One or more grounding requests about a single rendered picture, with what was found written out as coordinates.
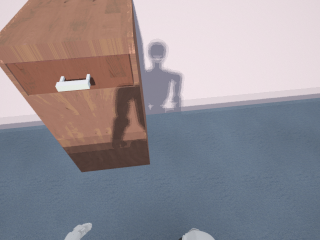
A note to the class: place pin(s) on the handle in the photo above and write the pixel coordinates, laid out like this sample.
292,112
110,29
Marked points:
73,85

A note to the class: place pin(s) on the robot right thigh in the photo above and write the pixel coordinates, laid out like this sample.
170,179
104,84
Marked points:
197,235

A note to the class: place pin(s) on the drawer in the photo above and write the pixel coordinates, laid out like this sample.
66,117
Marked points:
41,77

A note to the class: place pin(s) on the robot left hand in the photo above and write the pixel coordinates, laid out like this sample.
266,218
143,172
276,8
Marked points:
78,232

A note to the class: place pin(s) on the cabinet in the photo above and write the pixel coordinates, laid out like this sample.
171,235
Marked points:
99,129

